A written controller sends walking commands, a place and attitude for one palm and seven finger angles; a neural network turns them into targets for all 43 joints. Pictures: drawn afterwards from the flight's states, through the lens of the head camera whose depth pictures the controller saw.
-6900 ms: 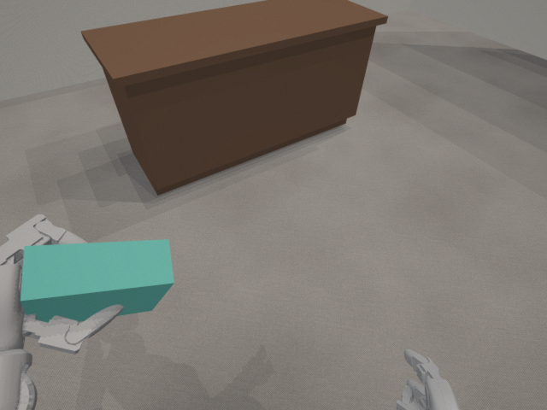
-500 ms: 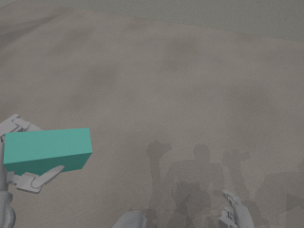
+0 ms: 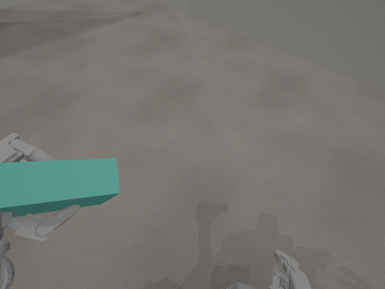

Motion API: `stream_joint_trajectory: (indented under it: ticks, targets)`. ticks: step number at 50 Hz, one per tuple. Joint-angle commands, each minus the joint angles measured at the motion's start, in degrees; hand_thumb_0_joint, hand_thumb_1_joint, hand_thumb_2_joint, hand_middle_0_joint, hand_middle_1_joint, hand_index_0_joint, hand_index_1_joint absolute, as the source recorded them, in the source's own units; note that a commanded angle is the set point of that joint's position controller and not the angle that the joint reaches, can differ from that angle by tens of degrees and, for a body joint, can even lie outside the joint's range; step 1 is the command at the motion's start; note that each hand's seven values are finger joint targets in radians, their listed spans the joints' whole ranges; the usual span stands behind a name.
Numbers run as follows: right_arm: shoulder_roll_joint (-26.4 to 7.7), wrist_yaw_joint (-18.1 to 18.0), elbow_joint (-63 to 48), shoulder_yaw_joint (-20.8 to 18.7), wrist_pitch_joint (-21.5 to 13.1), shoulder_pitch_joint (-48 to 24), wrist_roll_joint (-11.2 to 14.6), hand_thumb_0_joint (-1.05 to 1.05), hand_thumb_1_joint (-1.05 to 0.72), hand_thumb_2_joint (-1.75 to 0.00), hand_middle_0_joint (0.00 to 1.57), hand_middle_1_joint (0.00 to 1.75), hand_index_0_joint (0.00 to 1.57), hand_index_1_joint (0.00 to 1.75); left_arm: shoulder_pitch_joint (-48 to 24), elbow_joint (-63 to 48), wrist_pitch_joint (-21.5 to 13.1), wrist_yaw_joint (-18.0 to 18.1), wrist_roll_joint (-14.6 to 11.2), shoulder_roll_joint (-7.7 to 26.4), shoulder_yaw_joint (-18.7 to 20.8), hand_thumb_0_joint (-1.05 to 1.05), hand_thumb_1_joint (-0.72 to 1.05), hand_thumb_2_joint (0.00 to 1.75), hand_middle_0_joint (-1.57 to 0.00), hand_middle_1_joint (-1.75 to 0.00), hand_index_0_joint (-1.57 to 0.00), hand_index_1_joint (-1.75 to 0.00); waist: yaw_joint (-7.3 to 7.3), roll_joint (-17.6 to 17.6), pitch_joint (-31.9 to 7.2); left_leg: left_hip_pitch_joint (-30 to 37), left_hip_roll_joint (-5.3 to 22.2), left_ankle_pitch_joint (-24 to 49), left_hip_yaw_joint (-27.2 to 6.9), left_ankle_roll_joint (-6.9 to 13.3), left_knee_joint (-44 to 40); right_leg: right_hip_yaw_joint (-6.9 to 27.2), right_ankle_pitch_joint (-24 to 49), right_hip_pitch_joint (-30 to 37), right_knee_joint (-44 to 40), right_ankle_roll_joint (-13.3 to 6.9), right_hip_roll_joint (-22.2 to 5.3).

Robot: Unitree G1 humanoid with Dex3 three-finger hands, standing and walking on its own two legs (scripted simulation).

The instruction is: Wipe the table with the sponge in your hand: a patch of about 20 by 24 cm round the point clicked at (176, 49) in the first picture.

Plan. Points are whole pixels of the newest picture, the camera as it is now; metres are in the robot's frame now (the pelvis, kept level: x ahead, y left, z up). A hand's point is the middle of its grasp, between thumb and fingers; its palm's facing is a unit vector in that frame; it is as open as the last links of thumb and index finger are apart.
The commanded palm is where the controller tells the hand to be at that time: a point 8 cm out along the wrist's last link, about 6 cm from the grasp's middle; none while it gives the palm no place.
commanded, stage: walk to a spot facing it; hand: left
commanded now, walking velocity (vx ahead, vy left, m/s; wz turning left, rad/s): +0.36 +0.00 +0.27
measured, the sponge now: (78, 186) +0.23 +0.20 +0.17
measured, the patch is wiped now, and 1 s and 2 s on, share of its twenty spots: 0.00 0.00 0.00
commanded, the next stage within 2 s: turn to face it in 1.10 s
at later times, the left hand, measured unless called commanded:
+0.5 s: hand (31, 187) +0.21 +0.25 +0.18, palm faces +0.55 -0.71 -0.44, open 9.6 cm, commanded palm +0.15 +0.29 +0.18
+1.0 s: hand (60, 158) +0.27 +0.24 +0.17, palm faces +0.66 -0.59 -0.47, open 9.6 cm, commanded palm +0.19 +0.27 +0.18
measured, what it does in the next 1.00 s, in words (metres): walks ahead, turning left: right foot, then left foot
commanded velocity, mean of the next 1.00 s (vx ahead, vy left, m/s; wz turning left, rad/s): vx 0.27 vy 0.00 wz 0.41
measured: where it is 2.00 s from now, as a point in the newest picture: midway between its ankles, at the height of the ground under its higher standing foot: outside the picture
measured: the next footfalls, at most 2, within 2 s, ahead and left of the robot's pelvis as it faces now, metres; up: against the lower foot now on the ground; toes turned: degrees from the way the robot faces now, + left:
right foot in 0.12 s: +0.09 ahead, -0.13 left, +0.00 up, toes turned -6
left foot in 0.52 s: +0.11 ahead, +0.12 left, +0.00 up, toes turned +21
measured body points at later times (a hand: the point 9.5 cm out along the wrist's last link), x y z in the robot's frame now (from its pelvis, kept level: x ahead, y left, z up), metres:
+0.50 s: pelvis +0.05 -0.02 +0.00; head +0.10 -0.01 +0.45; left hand +0.18 +0.29 +0.20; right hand +0.27 -0.26 -0.07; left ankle +0.07 +0.11 -0.72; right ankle +0.05 -0.13 -0.74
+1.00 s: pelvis +0.15 -0.05 +0.00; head +0.20 -0.07 +0.45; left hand +0.23 +0.27 +0.20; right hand +0.39 -0.20 -0.12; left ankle +0.08 +0.07 -0.63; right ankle +0.21 -0.12 -0.73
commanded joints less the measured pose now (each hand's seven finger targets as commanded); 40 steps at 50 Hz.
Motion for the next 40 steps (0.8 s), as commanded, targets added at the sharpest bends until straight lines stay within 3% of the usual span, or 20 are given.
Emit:
stream_joint_trajectory:
  ticks: [1, 4, 5, 6, 7, 8, 10, 12, 15, 19, 23, 24, 25, 26, 27, 29, 31, 33, 35, 40]
  targets:
    - [-10.08, -1.07, -7.25, -3.59, -3.48, -5.94, -0.35, 0.00, -0.90, -0.90, 0.20, 0.30, 0.20, 0.30, -5.88, -10.01, -3.77, 0.43, -0.91, 7.31, 3.92, 0.00, 0.10, 1.30, -1.20, -1.60, -1.20, -1.60, -0.09, 15.91, -1.18, -4.84, 10.68, -1.07, -7.93, 11.16, -14.05, -2.93, -0.28, 9.13, -14.89, 0.84, 2.51]
    - [-9.65, -1.52, -6.53, -3.06, -2.27, -6.76, -0.49, 0.00, -0.90, -0.90, 0.20, 0.30, 0.20, 0.30, -7.71, -4.80, -2.24, 0.52, -0.43, 7.63, 3.99, 0.00, 0.10, 1.30, -1.20, -1.60, -1.20, -1.60, 0.86, 9.06, -2.38, -9.33, 8.25, -11.01, -6.19, 8.32, -4.50, -4.69, 1.91, 22.42, -30.30, 0.49, 4.91]
    - [-8.81, -1.59, -6.41, -2.75, -1.76, -6.25, -0.31, 0.00, -0.90, -0.90, 0.20, 0.30, 0.20, 0.30, -8.08, -3.97, -1.46, 0.54, 0.07, 7.18, 3.09, 0.00, 0.10, 1.30, -1.20, -1.60, -1.20, -1.60, 0.67, 2.84, -3.29, -13.56, 4.04, -13.81, -2.63, 6.48, 6.22, 0.53, 0.28, 26.87, -36.24, -1.57, 1.16]
    - [-6.94, -1.46, -7.01, -2.42, -1.25, -7.20, -0.08, 0.00, -0.90, -0.90, 0.20, 0.30, 0.20, 0.30, -9.69, -4.38, -1.02, 0.83, 0.32, 10.44, 4.67, 0.00, 0.10, 1.30, -1.20, -1.60, -1.20, -1.60, 0.93, -13.78, -4.14, -25.54, -1.36, -17.54, 2.34, 3.65, 24.53, 20.51, -10.01, 32.48, -44.63, -7.19, -12.98]
    - [-8.67, -1.63, -8.01, -2.85, -1.76, -9.94, -0.58, 0.00, -0.90, -0.90, 0.20, 0.30, 0.20, 0.30, -10.41, -5.09, -1.11, 1.27, -0.55, 13.89, 7.88, 0.00, 0.10, 1.30, -1.20, -1.60, -1.20, -1.60, 2.01, -19.65, -3.29, -30.44, -3.29, -16.63, -0.05, 1.65, 39.81, 37.04, -12.20, 29.05, -50.61, -12.18, -23.15]
    - [-9.35, -1.26, -7.49, -3.49, -1.83, -9.84, -1.00, 0.00, -0.90, -0.90, 0.20, 0.30, 0.20, 0.30, -11.22, -5.93, -1.95, 0.95, -0.93, 13.19, 7.41, 0.00, 0.10, 1.30, -1.20, -1.60, -1.20, -1.60, 0.86, -16.63, -1.00, -28.84, -0.87, -10.79, -3.67, 0.83, 45.78, 37.22, -16.09, 22.68, -52.46, -12.11, -22.76]
    - [-8.93, -0.89, -6.46, -2.88, -0.34, -10.66, -0.72, 0.00, -0.90, -0.90, 0.20, 0.30, 0.20, 0.30, -7.79, -8.31, -3.02, 0.11, -1.28, 12.99, 8.35, 0.00, 0.10, 1.30, -1.20, -1.60, -1.20, -1.60, 0.53, -7.77, -0.88, -27.56, 1.58, -5.07, -1.68, -0.56, 47.38, 21.84, -8.54, 20.32, -49.03, -11.25, -19.06]
    - [-8.63, -1.11, -7.13, -2.70, 0.09, -11.02, -0.68, 0.00, -0.90, -0.90, 0.20, 0.30, 0.20, 0.30, -5.26, -9.32, -3.51, 0.24, -0.75, 11.70, 7.82, 0.00, 0.10, 1.30, -1.20, -1.60, -1.20, -1.60, 0.21, -6.90, -1.50, -24.91, 2.32, -2.83, 0.88, -1.15, 41.98, 10.99, 1.99, 20.10, -47.72, -9.93, -16.28]
    - [-8.70, -1.38, -8.04, -3.35, 0.12, -9.88, -0.94, 0.00, -0.90, -0.90, 0.20, 0.30, 0.20, 0.30, -2.67, -10.38, -3.69, 1.20, -1.08, 11.55, 8.46, 0.00, 0.10, 1.30, -1.20, -1.60, -1.20, -1.60, 0.04, -6.82, -3.64, -19.56, 2.45, -2.03, 4.81, -0.65, 27.52, 4.26, 8.51, 22.25, -46.19, -9.88, -15.40]
    - [-8.61, -1.12, -10.74, -3.98, -0.15, -7.66, -1.19, 0.00, -0.90, -0.90, 0.20, 0.30, 0.20, 0.30, 1.44, -12.26, -3.13, 2.89, -1.42, 10.76, 9.05, 0.00, 0.10, 1.30, -1.20, -1.60, -1.20, -1.60, 2.01, -8.69, -5.42, -16.73, 0.66, -3.61, 10.24, 0.34, 12.14, 3.44, 15.04, 27.83, -42.98, -10.98, -15.89]
    - [-9.12, -1.57, -11.45, -4.82, 0.10, -5.06, -1.10, 0.00, -0.90, -0.90, 0.20, 0.30, 0.20, 0.30, -1.71, -15.13, -2.59, 3.95, -1.35, 9.89, 7.80, 0.00, 0.10, 1.30, -1.20, -1.60, -1.20, -1.60, 0.01, -6.61, -6.98, -3.75, -2.27, 0.44, 13.39, 0.88, -0.19, -0.49, 16.45, 24.37, -32.59, -8.56, -14.23]
    - [-9.86, -1.95, -11.52, -5.29, 0.02, -3.90, -0.84, 0.00, -0.90, -0.90, 0.20, 0.30, 0.20, 0.30, -3.36, -16.47, -2.97, 3.99, -1.26, 9.44, 7.02, 0.00, 0.10, 1.30, -1.20, -1.60, -1.20, -1.60, -1.29, -1.23, -8.67, 4.16, -2.03, 2.04, 11.95, 2.00, -3.59, -3.06, 18.07, 20.06, -22.74, -6.65, -11.86]
    - [-11.12, -2.16, -11.85, -5.76, -0.13, -3.54, -0.47, 0.00, -0.90, -0.90, 0.20, 0.30, 0.20, 0.30, -3.17, -17.20, -3.64, 3.93, -1.12, 8.54, 5.92, 0.00, 0.10, 1.30, -1.20, -1.60, -1.20, -1.60, -2.32, 11.56, -9.88, 13.36, 5.03, 4.82, -0.21, 5.73, -6.96, -5.85, 12.89, 9.82, -7.59, -3.60, -6.99]
    - [-11.92, -1.53, -12.15, -5.71, -0.59, -4.75, -0.42, 0.00, -0.90, -0.90, 0.20, 0.30, 0.20, 0.30, -4.22, -19.31, -4.93, 3.94, -0.93, 8.42, 5.58, 0.00, 0.10, 1.30, -1.20, -1.60, -1.20, -1.60, -1.82, 24.78, -9.62, 20.28, 19.50, 25.25, -23.56, 13.59, -10.39, -4.01, -11.55, -4.76, 7.30, -0.89, 1.47]
    - [-11.61, -0.65, -11.47, -5.32, -1.11, -5.18, -0.12, 0.00, -0.90, -0.90, 0.20, 0.30, 0.20, 0.30, -6.46, -16.39, -5.91, 3.35, 0.45, 11.70, 7.25, 0.00, 0.10, 1.30, -1.20, -1.60, -1.20, -1.60, -1.42, 18.55, -7.90, 16.34, 23.02, 23.10, -29.34, 17.04, -12.24, 2.58, -12.59, -9.03, 13.69, -2.28, 0.20]
    - [-11.01, -0.46, -10.14, -5.80, -0.82, -5.94, 0.55, 0.00, -0.90, -0.90, 0.20, 0.30, 0.20, 0.30, -3.95, -15.46, -5.27, 2.04, 0.24, 12.95, 9.57, 0.00, 0.10, 1.30, -1.20, -1.60, -1.20, -1.60, -1.30, 15.63, -7.32, 11.23, 20.76, 12.57, -24.15, 17.99, -11.45, 5.82, -6.55, -12.20, 15.98, -1.16, -2.64]
    - [-9.64, -0.33, -9.61, -5.34, -1.63, -6.18, 0.69, 0.00, -0.90, -0.90, 0.20, 0.30, 0.20, 0.30, -2.22, -20.65, -5.65, 1.55, -0.07, 11.68, 8.76, 0.00, 0.10, 1.30, -1.20, -1.60, -1.20, -1.60, -0.43, 14.82, -6.48, 8.78, 16.27, 14.21, -13.92, 14.78, -11.05, 3.74, -2.44, -10.85, 9.68, -0.58, -2.80]
    - [-9.32, -0.03, -9.30, -4.76, -2.74, -5.59, 0.36, 0.00, -0.90, -0.90, 0.20, 0.30, 0.20, 0.30, 1.12, -20.62, -5.76, 1.25, -0.89, 9.44, 7.65, 0.00, 0.10, 1.30, -1.20, -1.60, -1.20, -1.60, -0.35, 14.96, -7.02, 4.48, 13.22, 16.98, -8.28, 12.40, -11.92, 1.15, 0.96, -3.93, -0.09, -0.42, -1.55]
    - [-9.31, -0.25, -9.05, -4.30, -3.22, -5.51, 0.15, 0.00, -0.90, -0.90, 0.20, 0.30, 0.20, 0.30, 2.56, -17.27, -5.48, 1.07, -1.23, 8.82, 7.64, 0.00, 0.10, 1.30, -1.20, -1.60, -1.20, -1.60, -0.13, 14.95, -7.25, 1.26, 12.05, 16.06, -4.08, 10.89, -12.23, -1.47, 3.13, 3.70, -10.28, -0.22, 0.08]
    - [-9.26, -1.84, -7.97, -3.60, -1.85, -6.18, 0.10, 0.00, -0.90, -0.90, 0.20, 0.30, 0.20, 0.30, -2.91, -6.66, -3.25, 0.88, -0.97, 7.97, 6.54, 0.00, 0.10, 1.30, -1.20, -1.60, -1.20, -1.60, -0.04, 9.86, -5.33, -3.76, 10.25, 2.47, -1.39, 7.78, -5.11, -5.95, 6.98, 17.85, -28.68, 0.24, 4.01]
